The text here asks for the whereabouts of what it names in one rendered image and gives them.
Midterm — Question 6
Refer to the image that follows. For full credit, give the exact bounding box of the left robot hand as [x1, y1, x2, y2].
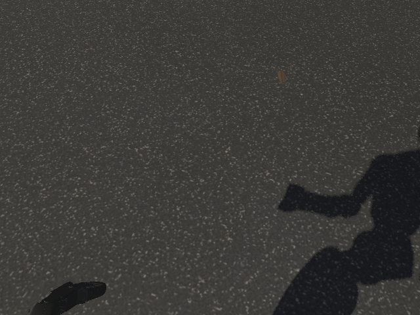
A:
[28, 282, 106, 315]

